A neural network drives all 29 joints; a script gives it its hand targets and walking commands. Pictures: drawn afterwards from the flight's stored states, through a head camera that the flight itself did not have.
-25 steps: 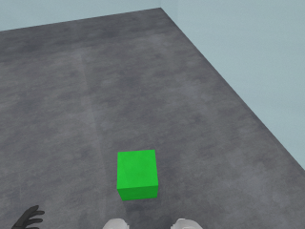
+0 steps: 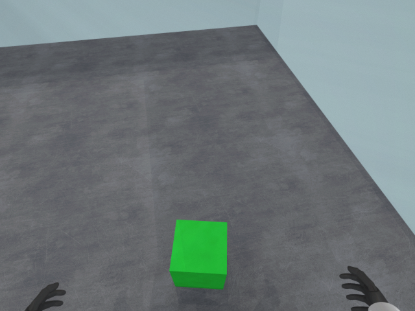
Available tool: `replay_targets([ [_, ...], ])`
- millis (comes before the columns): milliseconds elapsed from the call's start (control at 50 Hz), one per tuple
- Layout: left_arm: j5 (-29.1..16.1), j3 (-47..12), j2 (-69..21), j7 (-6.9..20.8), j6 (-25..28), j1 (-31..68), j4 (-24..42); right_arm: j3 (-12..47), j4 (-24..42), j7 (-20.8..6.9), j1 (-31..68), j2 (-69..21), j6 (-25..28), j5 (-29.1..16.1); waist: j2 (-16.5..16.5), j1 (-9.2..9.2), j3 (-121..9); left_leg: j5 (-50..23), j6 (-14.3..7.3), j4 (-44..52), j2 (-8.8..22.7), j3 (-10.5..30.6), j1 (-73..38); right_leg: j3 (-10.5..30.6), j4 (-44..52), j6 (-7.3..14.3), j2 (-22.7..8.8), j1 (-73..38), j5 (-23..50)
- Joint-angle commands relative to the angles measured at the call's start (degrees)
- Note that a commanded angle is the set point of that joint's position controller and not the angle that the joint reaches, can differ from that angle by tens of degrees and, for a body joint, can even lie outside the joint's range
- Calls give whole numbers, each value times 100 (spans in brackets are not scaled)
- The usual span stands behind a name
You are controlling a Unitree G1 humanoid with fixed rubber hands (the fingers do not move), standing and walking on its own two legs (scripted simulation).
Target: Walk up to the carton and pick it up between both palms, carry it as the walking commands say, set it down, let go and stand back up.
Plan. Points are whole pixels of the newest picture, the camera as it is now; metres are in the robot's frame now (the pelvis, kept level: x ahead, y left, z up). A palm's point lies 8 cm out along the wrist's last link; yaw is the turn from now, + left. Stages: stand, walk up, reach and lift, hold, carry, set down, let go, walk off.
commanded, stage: walk up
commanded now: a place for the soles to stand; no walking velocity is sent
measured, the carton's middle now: (200, 255) +0.42 +0.03 -0.64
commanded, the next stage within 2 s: reach and lift in 1.30 s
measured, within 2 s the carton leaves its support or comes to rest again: neither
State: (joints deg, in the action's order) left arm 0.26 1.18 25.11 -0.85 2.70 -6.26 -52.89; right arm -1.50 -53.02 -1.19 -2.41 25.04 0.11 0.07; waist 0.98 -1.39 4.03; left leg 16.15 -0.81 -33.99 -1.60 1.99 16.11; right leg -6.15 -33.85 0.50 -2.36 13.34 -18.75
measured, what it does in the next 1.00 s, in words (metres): shifts its weight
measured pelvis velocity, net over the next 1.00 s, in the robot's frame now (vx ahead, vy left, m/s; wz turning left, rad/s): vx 0.00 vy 0.06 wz -0.03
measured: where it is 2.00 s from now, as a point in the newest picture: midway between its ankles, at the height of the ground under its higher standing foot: outside the picture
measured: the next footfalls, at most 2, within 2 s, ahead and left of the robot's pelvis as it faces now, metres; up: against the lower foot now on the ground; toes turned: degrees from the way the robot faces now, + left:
none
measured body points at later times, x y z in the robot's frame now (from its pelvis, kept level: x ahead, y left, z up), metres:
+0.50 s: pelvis -0.01 +0.06 -0.01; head +0.02 +0.06 +0.44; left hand +0.07 +0.42 -0.10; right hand +0.12 -0.28 -0.10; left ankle +0.02 +0.15 -0.73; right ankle -0.01 -0.10 -0.71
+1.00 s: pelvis +0.00 +0.06 +0.02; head +0.01 +0.06 +0.47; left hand +0.14 +0.37 -0.09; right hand +0.14 -0.26 -0.08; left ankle +0.02 +0.15 -0.73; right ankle +0.00 -0.07 -0.73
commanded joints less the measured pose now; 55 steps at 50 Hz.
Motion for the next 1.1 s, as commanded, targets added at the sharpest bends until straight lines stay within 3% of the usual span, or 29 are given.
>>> replay_targets([
  [0,0,231,1120,-30,23,196,178,-182,117,10,25,953,12,13,-215,102,-689,-1804,-340,382,613,544,-361,798,773,288,-765,-241,1263],
  [160,-1,196,1024,6,-26,412,-59,-111,-59,-10,270,983,29,42,45,27,-620,-1475,-342,1084,755,862,-167,608,1026,177,-547,-644,740],
  [180,-36,313,1401,-112,8,-28,-173,-245,143,-109,360,1238,-91,205,332,-33,-510,-1702,-405,764,605,797,76,736,910,278,-698,-770,973],
  [220,-2,409,1601,-198,28,-363,-202,-257,298,-174,337,1023,-195,190,-157,-84,-619,-1522,-310,67,366,480,466,1167,1089,612,-1225,-1094,1269],
  [240,9,455,1683,-239,32,-315,-139,-274,349,-201,275,951,-246,189,-460,-67,-527,-888,-212,-483,198,268,614,1427,1196,946,-1659,-984,1585],
  [260,26,475,1720,-277,46,-162,-19,-306,416,-231,151,908,-293,210,-772,-3,-447,406,-149,-1098,190,154,762,1680,1246,1306,-2162,-735,2011],
  [280,65,486,1706,-298,72,-170,70,-327,484,-257,83,903,-321,210,-826,-8,-358,1266,-125,-1617,252,261,948,1885,1262,1542,-2467,-569,2369],
  [300,97,497,1721,-321,101,-192,122,-339,533,-278,-8,895,-334,185,-743,42,-274,1469,-144,-1694,377,422,1034,1813,1150,1556,-2474,-500,2497],
  [320,118,487,1715,-324,113,-132,177,-359,539,-292,-139,884,-317,165,-759,122,-276,1415,-173,-1344,469,406,927,1506,970,1379,-2280,-424,2413],
  [360,119,424,1606,-248,67,213,285,-416,340,-287,-590,853,-219,168,-797,436,-444,355,-219,98,214,-192,-219,653,404,783,-1510,191,1821],
  [380,107,350,1286,-203,9,101,299,-482,258,-245,-747,1031,-152,242,-186,466,-442,52,-279,850,237,187,-737,309,-247,410,-1028,652,1004],
  [400,23,239,836,-154,-54,-117,401,-566,440,-193,-596,1563,-58,313,1294,313,-395,37,-721,1737,1456,2326,-746,6,-1145,-45,-167,1412,-540],
  [420,-39,271,1087,-187,-144,-110,395,-590,566,-167,-496,1747,-11,239,1026,356,-494,122,-1288,1752,1841,2612,-396,510,-1631,-67,11,1265,-1917],
  [440,-69,299,1146,-181,-176,-125,285,-545,551,-133,-469,1474,5,215,516,360,-411,150,-1331,1611,1701,2299,-184,862,-1922,-29,-5,1101,-1779],
  [460,-96,313,1098,-161,-176,-316,201,-487,580,-71,-343,1323,23,174,347,243,-341,140,-1270,1469,1616,1970,-109,992,-1898,-15,-35,1045,-1564],
  [480,-82,318,1113,-157,-148,-445,132,-478,636,-19,-226,1267,33,145,399,207,-357,205,-1149,1425,1536,1746,-135,1003,-1673,19,-61,1017,-1352],
  [520,-31,347,1120,-119,-84,-666,29,-472,646,32,-218,1242,28,143,688,201,-428,-477,-1126,1255,1562,1515,-215,814,-1249,-7,-12,822,-1172],
  [560,0,343,1019,-77,-68,-666,-4,-440,632,47,-165,1195,36,106,603,162,-473,-634,-1037,1157,1572,1335,-48,613,-632,3,60,351,-834],
  [600,38,325,897,-51,-45,-721,-121,-372,605,39,-42,1112,19,53,430,39,-519,-217,-763,1016,1412,1089,230,512,373,102,194,-347,-6],
  [620,82,311,939,-57,-17,-642,-110,-291,574,35,-67,945,17,21,252,8,-495,-81,-519,966,1334,985,394,846,835,174,19,-587,301],
  [640,107,314,1183,-46,27,-360,-46,-233,536,30,-63,801,12,-27,-276,99,-330,465,-258,928,956,647,297,1692,1296,351,-500,-88,-12],
  [660,95,265,1208,-2,63,-54,-38,-249,416,30,-38,859,16,-16,-232,268,-217,662,-138,991,708,437,-151,2007,1400,437,-721,410,-177],
  [700,18,144,1017,36,53,49,-136,-235,195,31,5,901,86,14,-38,262,-281,533,-158,1319,810,498,-647,1626,1274,310,-518,535,203],
  [740,-20,96,897,49,43,-40,-270,-187,33,33,81,900,142,23,-121,161,-394,-10,-223,1488,968,569,-701,1348,1218,217,-347,158,890],
  [820,-55,64,861,42,35,51,-431,-117,-221,51,228,843,190,-16,-127,123,-576,-976,-126,1536,921,295,-901,1362,1421,191,-432,-318,1697],
  [1080,-42,37,851,58,-53,472,-648,-101,-585,75,440,869,181,32,-57,123,-590,-1022,-63,1869,986,102,-1154,1334,1693,126,-427,-463,1778],
])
